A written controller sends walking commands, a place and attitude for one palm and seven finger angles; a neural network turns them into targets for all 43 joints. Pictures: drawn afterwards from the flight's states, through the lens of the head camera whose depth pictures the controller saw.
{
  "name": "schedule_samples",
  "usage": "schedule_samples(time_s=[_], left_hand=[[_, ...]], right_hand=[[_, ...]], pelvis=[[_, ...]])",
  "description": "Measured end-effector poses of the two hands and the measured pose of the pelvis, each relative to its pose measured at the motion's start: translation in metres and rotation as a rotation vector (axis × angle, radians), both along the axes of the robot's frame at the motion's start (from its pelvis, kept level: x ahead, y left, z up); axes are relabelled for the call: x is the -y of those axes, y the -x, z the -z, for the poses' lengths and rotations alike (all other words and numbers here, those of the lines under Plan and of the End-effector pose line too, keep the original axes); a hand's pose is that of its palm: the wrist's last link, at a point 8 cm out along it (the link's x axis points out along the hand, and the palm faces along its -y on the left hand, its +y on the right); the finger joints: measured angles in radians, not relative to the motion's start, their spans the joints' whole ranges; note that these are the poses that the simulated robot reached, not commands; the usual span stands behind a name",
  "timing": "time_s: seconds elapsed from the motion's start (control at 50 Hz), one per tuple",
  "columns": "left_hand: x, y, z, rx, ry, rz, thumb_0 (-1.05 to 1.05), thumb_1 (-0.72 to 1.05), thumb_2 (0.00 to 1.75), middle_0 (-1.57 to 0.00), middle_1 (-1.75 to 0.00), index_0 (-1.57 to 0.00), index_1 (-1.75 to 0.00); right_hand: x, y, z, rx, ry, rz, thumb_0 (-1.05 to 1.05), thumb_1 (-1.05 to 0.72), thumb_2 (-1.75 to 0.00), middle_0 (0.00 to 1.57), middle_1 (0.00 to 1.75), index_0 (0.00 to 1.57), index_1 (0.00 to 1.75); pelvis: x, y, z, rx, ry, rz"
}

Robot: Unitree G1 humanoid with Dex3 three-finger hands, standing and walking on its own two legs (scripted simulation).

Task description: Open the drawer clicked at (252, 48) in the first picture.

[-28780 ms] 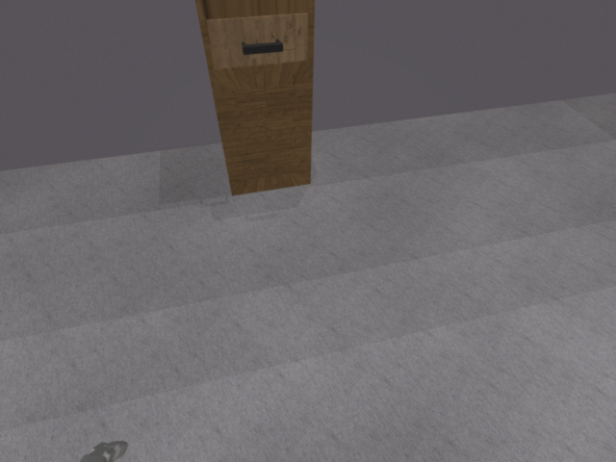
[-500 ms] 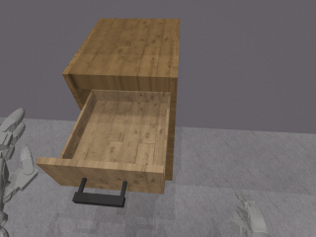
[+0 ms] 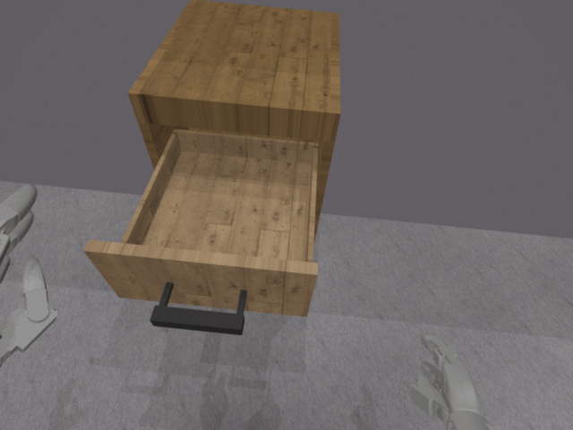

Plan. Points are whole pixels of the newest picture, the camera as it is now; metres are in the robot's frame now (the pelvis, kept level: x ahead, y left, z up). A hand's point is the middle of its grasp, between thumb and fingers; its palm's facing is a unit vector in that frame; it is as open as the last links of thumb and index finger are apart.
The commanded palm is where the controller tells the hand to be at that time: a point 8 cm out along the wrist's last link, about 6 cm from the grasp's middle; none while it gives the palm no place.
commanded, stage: step back with the hand held close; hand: left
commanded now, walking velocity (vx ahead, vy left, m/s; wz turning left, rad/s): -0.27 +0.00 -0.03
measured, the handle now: (202, 306) +0.30 +0.16 -0.06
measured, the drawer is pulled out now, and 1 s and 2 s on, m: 0.30 0.30 0.30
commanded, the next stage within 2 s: stop stepping back and stand still in 0.70 s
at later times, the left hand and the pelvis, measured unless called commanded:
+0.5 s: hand (3, 336) +0.16 +0.25 +0.18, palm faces +0.30 -0.83 -0.48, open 7.4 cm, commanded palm +0.10 +0.29 +0.18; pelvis -0.04 +0.02 +0.00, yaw -2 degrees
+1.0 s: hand out of the picture +0.04 +0.22 +0.15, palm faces +0.29 -0.83 -0.48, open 7.4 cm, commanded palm -0.03 +0.26 +0.18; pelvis -0.17 -0.01 -0.01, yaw -2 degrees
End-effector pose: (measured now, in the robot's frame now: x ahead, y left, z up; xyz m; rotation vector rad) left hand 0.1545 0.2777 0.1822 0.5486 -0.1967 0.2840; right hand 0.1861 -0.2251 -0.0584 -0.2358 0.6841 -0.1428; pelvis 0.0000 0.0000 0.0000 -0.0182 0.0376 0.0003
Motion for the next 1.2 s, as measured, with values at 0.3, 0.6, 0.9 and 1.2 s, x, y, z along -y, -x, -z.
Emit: schedule_samples(time_s=[0.3, 0.6, 0.9, 1.2], left_hand=[[-0.011, 0.015, 0.006, 0.108, 0.041, 0.045, 0.02, 0.89, 0.90, -0.21, -0.30, -0.22, -0.30], [-0.001, 0.035, -0.006, 0.065, 0.004, 0.141, 0.02, 0.89, 0.90, -0.21, -0.30, -0.21, -0.30], [0.019, 0.141, -0.014, 0.033, -0.044, 0.097, 0.01, 0.89, 0.89, -0.22, -0.30, -0.22, -0.30], [0.059, 0.216, -0.025, 0.064, -0.121, 0.156, 0.02, 0.89, 0.89, -0.21, -0.30, -0.22, -0.30]], right_hand=[[0.002, 0.051, 0.011, -0.073, 0.073, 0.028, 0.01, -0.90, -0.90, 0.21, 0.30, 0.21, 0.30], [-0.023, 0.076, 0.000, -0.028, 0.011, -0.037, 0.01, -0.90, -0.90, 0.21, 0.30, 0.21, 0.30], [0.026, 0.168, 0.002, -0.067, 0.013, 0.056, 0.01, -0.90, -0.90, 0.21, 0.30, 0.21, 0.30], [0.038, 0.268, 0.026, -0.082, -0.049, 0.047, 0.01, -0.90, -0.90, 0.21, 0.30, 0.21, 0.30]], pelvis=[[-0.015, 0.025, 0.010, 0.009, 0.033, -0.011], [-0.009, 0.070, -0.004, -0.082, 0.050, 0.052], [0.016, 0.140, -0.004, -0.021, -0.004, 0.041], [0.036, 0.217, 0.008, 0.042, 0.004, -0.008]])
